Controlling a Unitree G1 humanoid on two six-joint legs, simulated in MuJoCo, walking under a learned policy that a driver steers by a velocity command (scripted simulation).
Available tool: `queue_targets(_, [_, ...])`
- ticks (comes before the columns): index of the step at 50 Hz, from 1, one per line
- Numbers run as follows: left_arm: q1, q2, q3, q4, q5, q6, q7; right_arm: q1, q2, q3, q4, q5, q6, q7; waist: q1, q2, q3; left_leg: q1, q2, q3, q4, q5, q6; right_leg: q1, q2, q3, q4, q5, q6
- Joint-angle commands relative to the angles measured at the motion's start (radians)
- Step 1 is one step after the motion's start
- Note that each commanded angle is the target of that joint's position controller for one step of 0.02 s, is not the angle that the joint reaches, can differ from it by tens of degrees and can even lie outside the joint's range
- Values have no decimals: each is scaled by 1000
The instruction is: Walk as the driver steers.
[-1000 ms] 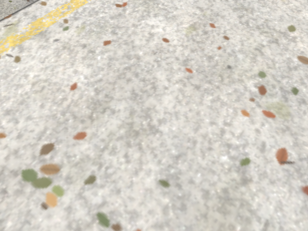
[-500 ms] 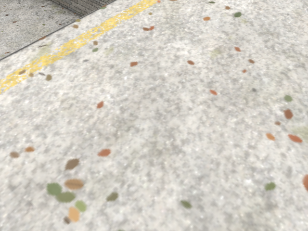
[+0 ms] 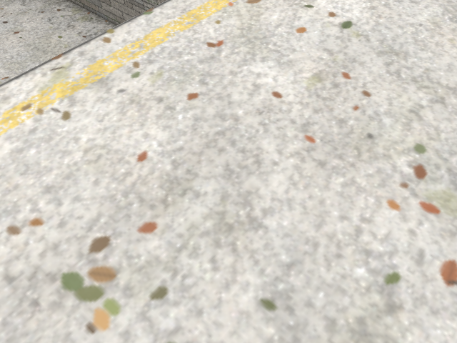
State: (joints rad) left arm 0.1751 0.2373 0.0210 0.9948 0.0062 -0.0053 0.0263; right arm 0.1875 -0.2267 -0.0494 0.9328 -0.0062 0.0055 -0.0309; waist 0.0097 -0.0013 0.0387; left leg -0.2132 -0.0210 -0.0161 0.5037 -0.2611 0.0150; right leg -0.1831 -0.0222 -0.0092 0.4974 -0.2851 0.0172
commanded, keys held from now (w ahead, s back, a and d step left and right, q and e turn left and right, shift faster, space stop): no key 0.76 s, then w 0.18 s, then no key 0.06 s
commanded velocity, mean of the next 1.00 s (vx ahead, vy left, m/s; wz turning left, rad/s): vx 0.04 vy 0.00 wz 0.00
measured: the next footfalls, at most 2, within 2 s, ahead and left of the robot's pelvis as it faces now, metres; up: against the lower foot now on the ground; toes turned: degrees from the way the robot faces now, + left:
left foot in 1.30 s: +0.16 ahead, +0.09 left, +0.00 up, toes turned +0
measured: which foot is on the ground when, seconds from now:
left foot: down 0.00-1.00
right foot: down 0.00-1.00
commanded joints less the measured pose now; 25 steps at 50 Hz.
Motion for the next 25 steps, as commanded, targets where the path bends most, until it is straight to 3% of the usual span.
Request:
queue_targets(1, [5, 110, 20, -22, 0, -8, 5, -7, -109, -20, -20, 1, -11, -5, 1, 1, -27, 34, 51, -53, -82, 164, 22, -39, -28, 28, -90, 116, -20])
queue_targets(25, [90, 81, 8, 62, -2, -6, 18, 13, -85, 1, 121, 6, -9, -8, -4, 4, -6, 22, 43, -32, -102, 147, 20, -40, -11, 16, -98, 119, -20])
